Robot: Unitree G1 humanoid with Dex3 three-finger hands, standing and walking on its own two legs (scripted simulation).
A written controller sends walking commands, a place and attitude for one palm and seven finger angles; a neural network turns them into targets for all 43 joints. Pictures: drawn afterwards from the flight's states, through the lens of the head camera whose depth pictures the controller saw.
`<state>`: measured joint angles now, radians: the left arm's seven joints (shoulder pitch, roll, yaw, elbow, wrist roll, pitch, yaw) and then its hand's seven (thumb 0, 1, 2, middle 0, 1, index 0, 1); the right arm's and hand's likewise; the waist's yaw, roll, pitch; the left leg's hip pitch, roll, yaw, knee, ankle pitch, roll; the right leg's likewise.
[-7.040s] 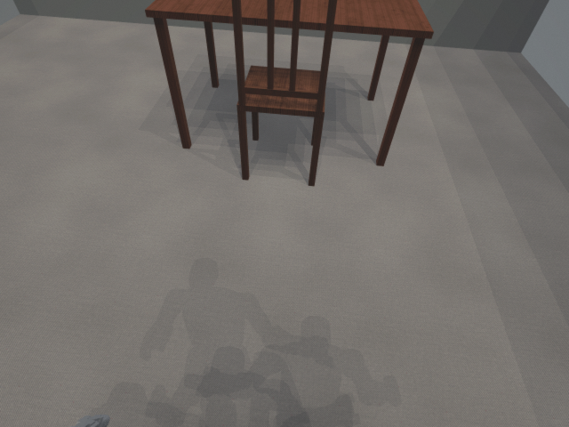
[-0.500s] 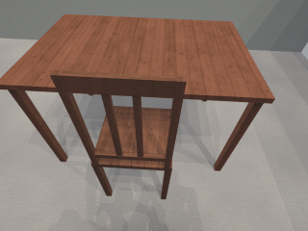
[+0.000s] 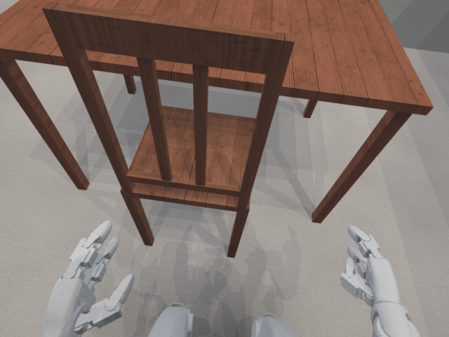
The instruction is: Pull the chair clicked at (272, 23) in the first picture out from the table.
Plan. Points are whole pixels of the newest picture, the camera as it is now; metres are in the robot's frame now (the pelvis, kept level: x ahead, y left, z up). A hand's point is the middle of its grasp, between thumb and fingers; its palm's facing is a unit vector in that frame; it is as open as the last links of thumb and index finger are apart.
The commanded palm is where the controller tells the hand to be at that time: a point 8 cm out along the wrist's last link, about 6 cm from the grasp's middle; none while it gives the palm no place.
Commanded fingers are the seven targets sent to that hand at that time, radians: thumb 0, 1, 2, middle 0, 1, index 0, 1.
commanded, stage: raise the hand toward the chair's back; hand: left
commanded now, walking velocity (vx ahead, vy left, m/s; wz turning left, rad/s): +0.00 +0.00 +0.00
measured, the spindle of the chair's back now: (158, 131) +0.50 +0.19 +0.03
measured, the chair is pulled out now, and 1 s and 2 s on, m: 0.00 0.00 0.00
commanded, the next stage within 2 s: aim the fingers beside a spindle in 1.62 s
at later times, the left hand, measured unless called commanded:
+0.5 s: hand (107, 264) +0.21 +0.20 +0.04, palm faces +0.00 -1.00 -0.05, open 14.1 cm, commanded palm +0.19 +0.26 +0.05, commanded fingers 0.00 -0.27 0.40 -0.08 -0.12 -0.08 -0.12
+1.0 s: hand (92, 242) +0.24 +0.23 +0.06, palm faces +0.00 -1.00 -0.06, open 16.9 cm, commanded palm +0.22 +0.29 +0.06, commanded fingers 0.00 -0.50 0.30 -0.06 -0.08 -0.06 -0.08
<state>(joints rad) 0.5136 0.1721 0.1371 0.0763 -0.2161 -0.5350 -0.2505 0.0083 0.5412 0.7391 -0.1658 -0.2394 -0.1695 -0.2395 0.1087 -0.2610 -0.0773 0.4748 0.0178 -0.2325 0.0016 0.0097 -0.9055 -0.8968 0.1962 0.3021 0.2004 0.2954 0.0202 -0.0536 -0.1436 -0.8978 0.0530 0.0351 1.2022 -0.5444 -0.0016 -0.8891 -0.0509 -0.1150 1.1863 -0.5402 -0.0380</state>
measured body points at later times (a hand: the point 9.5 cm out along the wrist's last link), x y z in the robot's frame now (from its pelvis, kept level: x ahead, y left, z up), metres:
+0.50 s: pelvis +0.00 +0.01 +0.01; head +0.07 +0.02 +0.45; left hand +0.21 +0.26 +0.05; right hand +0.15 -0.25 -0.08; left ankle +0.02 +0.12 -0.64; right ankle +0.03 -0.10 -0.64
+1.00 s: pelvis +0.01 +0.03 +0.02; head +0.08 +0.04 +0.46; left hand +0.23 +0.28 +0.06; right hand +0.20 -0.20 -0.06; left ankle +0.02 +0.12 -0.64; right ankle +0.03 -0.10 -0.64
